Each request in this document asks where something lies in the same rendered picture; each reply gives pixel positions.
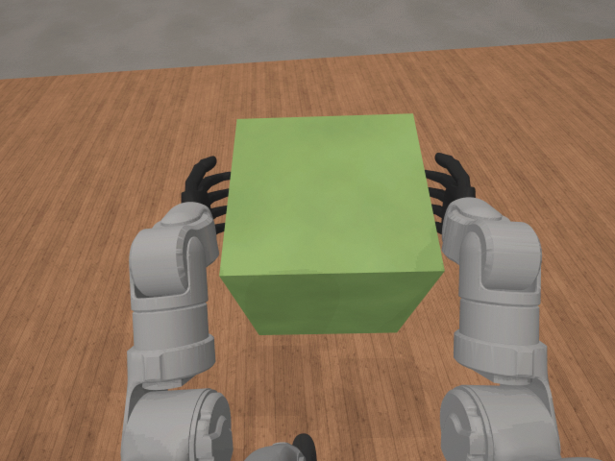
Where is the left robot forearm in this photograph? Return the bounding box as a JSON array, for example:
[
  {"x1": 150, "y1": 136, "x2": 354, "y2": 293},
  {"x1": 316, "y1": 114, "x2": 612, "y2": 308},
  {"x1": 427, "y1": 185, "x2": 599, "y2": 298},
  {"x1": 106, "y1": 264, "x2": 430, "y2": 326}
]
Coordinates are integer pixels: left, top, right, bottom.
[{"x1": 121, "y1": 202, "x2": 219, "y2": 461}]

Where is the carton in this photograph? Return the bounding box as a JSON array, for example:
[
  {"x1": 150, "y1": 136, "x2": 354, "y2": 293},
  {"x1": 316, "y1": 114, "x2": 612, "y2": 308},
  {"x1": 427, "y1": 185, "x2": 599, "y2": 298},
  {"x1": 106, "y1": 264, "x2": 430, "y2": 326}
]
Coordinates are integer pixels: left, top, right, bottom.
[{"x1": 219, "y1": 113, "x2": 445, "y2": 335}]

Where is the robot left hand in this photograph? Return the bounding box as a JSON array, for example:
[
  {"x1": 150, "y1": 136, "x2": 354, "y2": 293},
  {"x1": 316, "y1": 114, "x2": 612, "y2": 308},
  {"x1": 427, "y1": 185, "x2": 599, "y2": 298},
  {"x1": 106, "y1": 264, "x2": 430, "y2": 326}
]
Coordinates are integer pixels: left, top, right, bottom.
[{"x1": 181, "y1": 156, "x2": 231, "y2": 234}]

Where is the robot left foot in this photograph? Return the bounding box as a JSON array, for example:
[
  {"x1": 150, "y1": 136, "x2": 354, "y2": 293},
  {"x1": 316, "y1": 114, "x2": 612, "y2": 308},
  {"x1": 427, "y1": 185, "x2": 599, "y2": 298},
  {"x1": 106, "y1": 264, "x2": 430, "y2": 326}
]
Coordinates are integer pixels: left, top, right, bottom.
[{"x1": 292, "y1": 433, "x2": 317, "y2": 461}]

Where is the right robot upper arm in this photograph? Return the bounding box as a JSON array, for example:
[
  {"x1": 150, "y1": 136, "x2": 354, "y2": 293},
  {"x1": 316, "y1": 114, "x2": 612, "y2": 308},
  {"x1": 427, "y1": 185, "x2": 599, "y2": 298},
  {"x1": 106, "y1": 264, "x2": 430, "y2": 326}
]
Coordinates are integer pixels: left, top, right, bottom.
[{"x1": 440, "y1": 385, "x2": 602, "y2": 461}]

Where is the right robot forearm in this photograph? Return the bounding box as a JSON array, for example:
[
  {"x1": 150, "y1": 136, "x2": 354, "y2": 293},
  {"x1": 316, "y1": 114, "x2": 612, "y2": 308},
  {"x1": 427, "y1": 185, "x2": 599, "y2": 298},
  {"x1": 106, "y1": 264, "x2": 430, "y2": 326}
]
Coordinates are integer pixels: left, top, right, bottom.
[{"x1": 442, "y1": 197, "x2": 560, "y2": 449}]

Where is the robot left shin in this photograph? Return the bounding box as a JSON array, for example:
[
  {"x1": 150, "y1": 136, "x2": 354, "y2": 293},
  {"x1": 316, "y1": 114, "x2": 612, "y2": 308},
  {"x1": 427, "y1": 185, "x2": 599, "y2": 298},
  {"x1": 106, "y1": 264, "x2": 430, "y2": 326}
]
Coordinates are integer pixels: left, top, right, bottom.
[{"x1": 272, "y1": 442, "x2": 304, "y2": 457}]

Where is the robot right hand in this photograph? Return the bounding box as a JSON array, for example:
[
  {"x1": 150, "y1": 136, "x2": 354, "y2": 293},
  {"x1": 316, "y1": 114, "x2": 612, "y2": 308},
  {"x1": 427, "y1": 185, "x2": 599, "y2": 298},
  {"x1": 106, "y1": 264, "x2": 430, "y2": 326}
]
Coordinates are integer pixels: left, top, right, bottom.
[{"x1": 425, "y1": 153, "x2": 476, "y2": 234}]

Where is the left robot upper arm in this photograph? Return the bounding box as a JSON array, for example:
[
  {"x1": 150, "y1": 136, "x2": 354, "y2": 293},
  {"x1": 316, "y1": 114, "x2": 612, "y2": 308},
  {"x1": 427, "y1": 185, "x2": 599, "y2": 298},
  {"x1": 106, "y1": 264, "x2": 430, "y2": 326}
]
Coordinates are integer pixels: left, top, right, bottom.
[{"x1": 122, "y1": 388, "x2": 234, "y2": 461}]

